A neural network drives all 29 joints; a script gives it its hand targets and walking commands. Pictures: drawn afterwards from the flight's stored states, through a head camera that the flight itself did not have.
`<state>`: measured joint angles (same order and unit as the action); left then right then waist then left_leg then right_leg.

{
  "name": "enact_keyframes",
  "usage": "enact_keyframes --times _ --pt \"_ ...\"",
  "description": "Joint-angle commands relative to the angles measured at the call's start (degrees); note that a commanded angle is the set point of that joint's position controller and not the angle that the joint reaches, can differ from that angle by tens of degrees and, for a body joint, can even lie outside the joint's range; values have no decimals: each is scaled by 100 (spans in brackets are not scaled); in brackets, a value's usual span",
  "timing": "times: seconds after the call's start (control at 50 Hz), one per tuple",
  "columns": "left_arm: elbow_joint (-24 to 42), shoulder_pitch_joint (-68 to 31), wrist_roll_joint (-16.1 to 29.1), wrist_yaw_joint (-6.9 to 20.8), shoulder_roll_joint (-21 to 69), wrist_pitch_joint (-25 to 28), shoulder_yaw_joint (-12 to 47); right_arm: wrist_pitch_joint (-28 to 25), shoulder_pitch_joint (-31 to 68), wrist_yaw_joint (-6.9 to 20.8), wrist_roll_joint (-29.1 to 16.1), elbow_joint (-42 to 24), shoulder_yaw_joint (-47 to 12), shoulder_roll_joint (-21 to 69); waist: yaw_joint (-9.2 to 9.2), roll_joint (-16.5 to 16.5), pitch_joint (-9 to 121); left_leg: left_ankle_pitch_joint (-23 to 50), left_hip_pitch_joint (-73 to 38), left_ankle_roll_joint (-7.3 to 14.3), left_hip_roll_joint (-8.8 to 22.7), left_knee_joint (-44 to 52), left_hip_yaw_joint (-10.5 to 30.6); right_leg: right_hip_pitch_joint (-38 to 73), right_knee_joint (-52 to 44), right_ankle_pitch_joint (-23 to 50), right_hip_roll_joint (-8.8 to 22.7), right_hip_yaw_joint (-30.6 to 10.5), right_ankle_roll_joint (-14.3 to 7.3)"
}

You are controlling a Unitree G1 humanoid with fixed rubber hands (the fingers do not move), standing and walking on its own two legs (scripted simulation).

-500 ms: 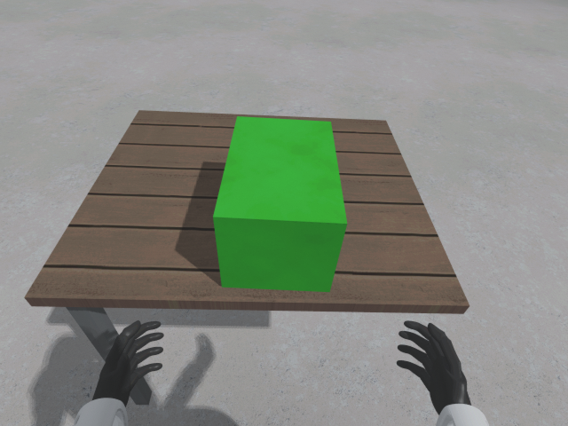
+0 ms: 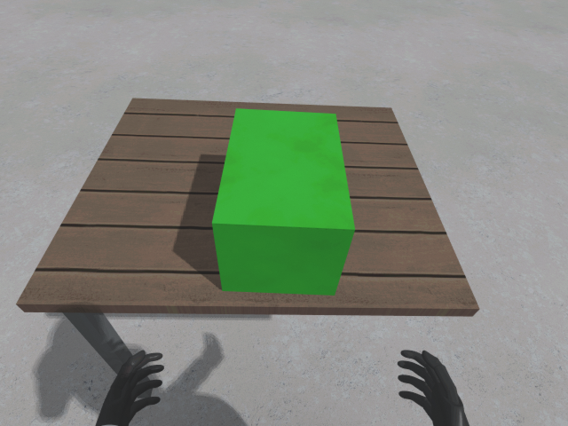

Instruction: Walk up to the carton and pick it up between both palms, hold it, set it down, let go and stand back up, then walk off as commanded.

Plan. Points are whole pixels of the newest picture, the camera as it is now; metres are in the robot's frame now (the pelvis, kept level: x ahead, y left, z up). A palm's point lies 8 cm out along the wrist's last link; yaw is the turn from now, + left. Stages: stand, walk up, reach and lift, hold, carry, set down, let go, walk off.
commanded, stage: set down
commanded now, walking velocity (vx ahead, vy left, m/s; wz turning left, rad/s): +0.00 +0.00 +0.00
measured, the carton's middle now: (282, 196) +0.54 +0.02 -0.01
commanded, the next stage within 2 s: let go in 0.98 s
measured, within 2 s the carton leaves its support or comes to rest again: neither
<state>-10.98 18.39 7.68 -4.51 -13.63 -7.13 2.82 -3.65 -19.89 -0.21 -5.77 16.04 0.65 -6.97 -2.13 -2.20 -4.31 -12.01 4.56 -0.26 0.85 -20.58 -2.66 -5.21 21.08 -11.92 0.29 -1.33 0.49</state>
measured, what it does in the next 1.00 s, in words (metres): stands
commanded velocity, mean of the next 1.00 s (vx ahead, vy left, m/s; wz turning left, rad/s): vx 0.00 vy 0.00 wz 0.00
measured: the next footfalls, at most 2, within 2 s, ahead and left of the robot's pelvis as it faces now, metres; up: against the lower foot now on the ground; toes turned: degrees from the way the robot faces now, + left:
none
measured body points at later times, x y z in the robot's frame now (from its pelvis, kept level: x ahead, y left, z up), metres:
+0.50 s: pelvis +0.01 +0.00 +0.00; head +0.01 +0.01 +0.45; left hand +0.17 +0.23 -0.08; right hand +0.18 -0.21 -0.07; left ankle +0.00 +0.12 -0.75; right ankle +0.00 -0.13 -0.75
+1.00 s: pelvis +0.00 -0.01 +0.00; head +0.01 +0.01 +0.45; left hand +0.16 +0.23 -0.10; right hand +0.17 -0.22 -0.09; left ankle +0.00 +0.12 -0.75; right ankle +0.00 -0.13 -0.75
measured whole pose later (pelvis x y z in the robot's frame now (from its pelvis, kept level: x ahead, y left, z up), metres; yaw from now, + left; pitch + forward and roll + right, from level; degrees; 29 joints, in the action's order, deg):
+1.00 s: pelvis +0.00 -0.01 +0.00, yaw +1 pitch -5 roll +0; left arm -29.7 12.0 1.6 -1.4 -13.1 -7.7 0.7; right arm -10.9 -10.7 0.7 1.2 42.4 1.6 -7.6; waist -1.0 -1.6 -4.8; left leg -13.9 4.8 -1.0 1.7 -23.3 -1.8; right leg -4.9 22.9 -13.5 -0.6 -0.5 -0.2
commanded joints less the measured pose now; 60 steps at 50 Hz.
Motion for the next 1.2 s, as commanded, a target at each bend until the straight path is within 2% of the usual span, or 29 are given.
enact_keyframes --times 0.0,0.04,0.06,0.14,0.18,0.2,0.22,0.24,0.26,0.28,0.32,0.34,0.36,0.42,0.44,0.48,0.56,0.58,0.6,0.62,0.7,0.74,0.82,0.9,0.94,1.02,1.08,1.1,1.18 --pt "1075 -545 -160 16 -574 443 -373 -493 362 11 95 -798 252 -508 29 474 695 1657 -526 -271 -101 156 -75 -268 -500 921 -138 128 -145" --pt "1099 -455 -199 44 -527 485 -288 -631 350 43 91 -756 290 -602 51 458 736 1879 -572 -307 -92 128 -72 -180 -495 1170 -170 176 -154" --pt "1083 -457 -123 58 -564 538 -274 -701 363 29 126 -847 294 -592 47 310 762 1813 -547 -277 -115 113 -104 -149 -492 1191 -164 184 -114" --pt "984 -311 -268 98 -549 586 -376 -852 281 65 130 -569 256 -686 16 398 851 2147 -679 -323 -92 53 -40 -62 -464 1528 -213 201 -122" --pt "536 -370 -384 155 -480 525 -362 -866 414 74 236 -178 274 -705 53 315 683 2098 -653 -308 -96 56 -39 -119 -501 1534 -208 227 -104" --pt "1126 -427 -250 145 -635 637 -420 -962 314 19 130 -628 208 -643 22 345 959 2230 -672 -314 -126 -8 -75 31 -445 1834 -173 197 -44" --pt "385 -311 -403 197 -472 528 -397 -913 356 43 258 51 264 -702 56 383 695 2221 -701 -341 -108 13 -43 -94 -513 1686 -190 189 -81" --pt "804 -371 -341 164 -514 609 -401 -983 365 58 180 -114 288 -717 38 424 885 2356 -748 -356 -82 10 -23 -26 -489 1756 -232 221 -106" --pt "343 -425 -435 195 -464 524 -399 -951 483 87 262 251 269 -713 18 464 599 2227 -643 -365 -64 62 -19 -124 -529 1479 -239 230 -133" --pt "560 -457 -364 198 -519 556 -404 -1011 520 58 196 -23 249 -692 29 392 679 2213 -648 -337 -85 37 -34 -82 -537 1574 -220 208 -107" --pt "533 -452 -365 228 -550 581 -460 -1036 471 33 227 50 237 -676 24 243 705 2165 -676 -302 -98 59 -50 -4 -547 1664 -188 189 -76" --pt "207 -552 -389 259 -568 542 -475 -1014 592 23 330 256 260 -670 57 153 610 2021 -639 -274 -107 67 -73 -80 -568 1614 -174 201 -43" --pt "174 -583 -445 246 -546 524 -433 -1032 681 55 359 412 279 -747 61 345 614 2023 -638 -303 -92 56 -70 -135 -545 1509 -200 220 -91" --pt "321 -617 -444 242 -577 542 -496 -1056 691 44 316 434 262 -735 20 437 707 2092 -732 -317 -87 35 -75 -104 -515 1574 -172 209 -92" --pt "-123 -615 -523 298 -530 467 -473 -997 694 43 396 715 168 -655 92 398 494 1928 -638 -286 -99 60 -69 -126 -586 1449 -146 160 -91" --pt "77 -803 -530 282 -610 468 -518 -1011 837 30 388 647 228 -682 82 422 566 1754 -628 -276 -86 79 -73 -129 -544 1318 -142 197 -68" --pt "-67 -913 -488 286 -612 436 -457 -1012 1031 30 450 829 271 -747 97 345 559 1573 -580 -239 -61 81 -58 -191 -482 1167 -137 251 -68" --pt "-606 -918 -593 340 -555 324 -463 -914 1052 25 558 1293 232 -712 152 359 290 1376 -533 -235 -82 108 -78 -287 -556 1004 -99 205 -63" --pt "-63 -964 -489 309 -681 410 -476 -1001 1062 13 461 798 195 -714 87 306 605 1438 -534 -195 -70 78 -77 -195 -494 1136 -88 224 -38" --pt "-409 -1014 -565 336 -674 349 -489 -955 1041 3 518 1049 190 -672 164 373 531 1342 -568 -196 -89 73 -81 -216 -517 1079 -52 201 -32" --pt "-294 -1087 -567 283 -658 371 -522 -1004 1199 25 554 1143 247 -694 68 411 723 1437 -518 -197 -56 40 -74 -183 -401 1140 -90 248 -59" --pt "-651 -1120 -616 315 -651 282 -505 -933 1222 14 639 1510 258 -736 158 363 530 1299 -496 -194 -67 55 -99 -263 -424 1084 -55 219 -31" --pt "-532 -1272 -532 338 -725 273 -511 -1010 1391 -23 643 1304 264 -654 96 151 521 1057 -406 -98 -67 86 -133 -257 -424 907 -43 225 0" --pt "-699 -1282 -634 288 -669 242 -487 -1020 1438 34 662 1604 325 -753 116 368 674 1098 -470 -123 -45 31 -93 -337 -354 830 -87 270 -77" --pt "-766 -1328 -598 260 -604 259 -434 -1025 1457 53 686 1729 355 -817 166 346 650 1075 -442 -136 -29 18 -84 -407 -335 800 -99 298 -55" --pt "-797 -1246 -630 260 -604 246 -490 -1071 1425 51 673 1752 339 -799 77 257 675 1160 -430 -86 -33 0 -106 -366 -310 990 -80 250 -44" --pt "-938 -1273 -688 250 -563 218 -478 -1075 1529 98 658 1984 366 -903 111 288 702 1189 -408 -117 -57 -45 -79 -316 -283 1044 -107 254 -35" --pt "-892 -1289 -642 253 -604 259 -482 -1120 1578 87 660 1843 348 -843 85 172 683 1182 -372 -91 -66 -30 -113 -314 -307 1039 -103 249 -9" --pt "-929 -1264 -692 241 -620 293 -504 -1145 1563 106 638 1948 378 -901 123 243 704 1233 -462 -109 -65 -59 -60 -326 -277 1155 -105 242 -24"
